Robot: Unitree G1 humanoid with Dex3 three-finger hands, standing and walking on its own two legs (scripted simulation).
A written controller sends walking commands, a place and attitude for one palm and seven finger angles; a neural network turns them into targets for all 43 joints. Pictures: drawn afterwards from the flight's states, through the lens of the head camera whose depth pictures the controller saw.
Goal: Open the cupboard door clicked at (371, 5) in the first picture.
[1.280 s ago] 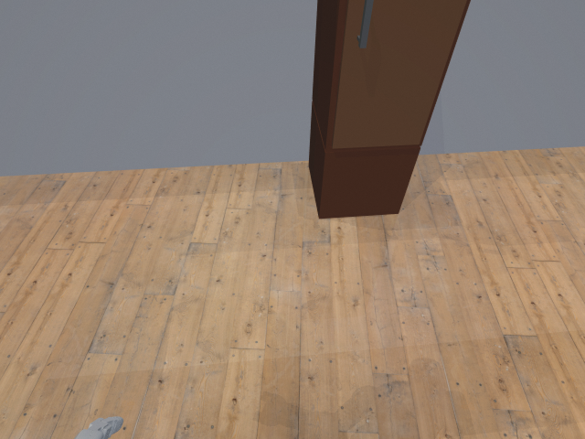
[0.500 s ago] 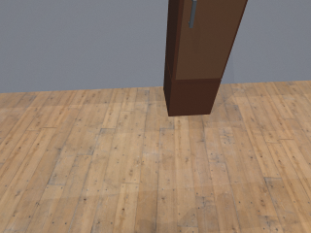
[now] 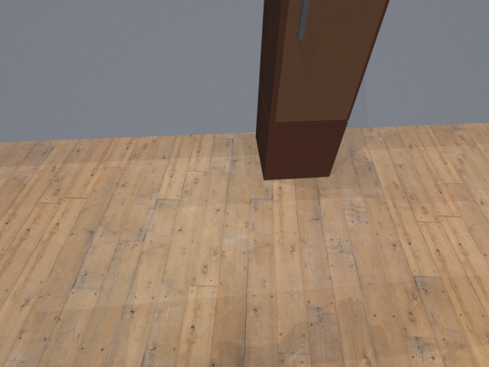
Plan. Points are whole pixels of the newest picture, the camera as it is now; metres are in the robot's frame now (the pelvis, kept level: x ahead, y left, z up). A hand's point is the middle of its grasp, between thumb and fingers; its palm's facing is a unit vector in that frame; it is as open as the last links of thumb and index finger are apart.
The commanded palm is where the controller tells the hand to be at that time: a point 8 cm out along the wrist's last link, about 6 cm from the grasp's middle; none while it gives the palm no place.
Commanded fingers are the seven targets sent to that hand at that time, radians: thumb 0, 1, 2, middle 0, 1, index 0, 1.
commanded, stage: look at it before walking up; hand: left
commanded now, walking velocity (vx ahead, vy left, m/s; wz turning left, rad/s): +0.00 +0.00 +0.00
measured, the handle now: (301, 15) +1.17 -0.13 +0.11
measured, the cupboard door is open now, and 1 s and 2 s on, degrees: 0 0 0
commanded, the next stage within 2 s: walk to a spot facing it in 0.36 s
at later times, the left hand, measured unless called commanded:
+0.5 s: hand out of the picture +0.08 +0.25 -0.16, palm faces -0.03 -0.94 -0.33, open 7.4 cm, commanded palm none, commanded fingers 0.00 0.90 0.90 -0.20 -0.30 -0.20 -0.30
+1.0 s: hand out of the picture +0.05 +0.16 -0.17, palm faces -0.18 -0.95 -0.27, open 7.4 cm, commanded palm none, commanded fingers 0.00 0.90 0.90 -0.20 -0.30 -0.20 -0.30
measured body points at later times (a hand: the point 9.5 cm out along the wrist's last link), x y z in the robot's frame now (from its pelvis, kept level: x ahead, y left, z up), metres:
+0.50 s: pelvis +0.01 +0.00 +0.00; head +0.01 +0.00 +0.45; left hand +0.08 +0.30 -0.13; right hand +0.10 -0.30 -0.13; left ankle +0.01 +0.12 -0.74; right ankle +0.01 -0.12 -0.74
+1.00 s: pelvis -0.03 -0.03 -0.01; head +0.01 -0.07 +0.43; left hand +0.06 +0.21 -0.15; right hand +0.00 -0.30 -0.17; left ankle -0.01 +0.12 -0.67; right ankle -0.01 -0.11 -0.74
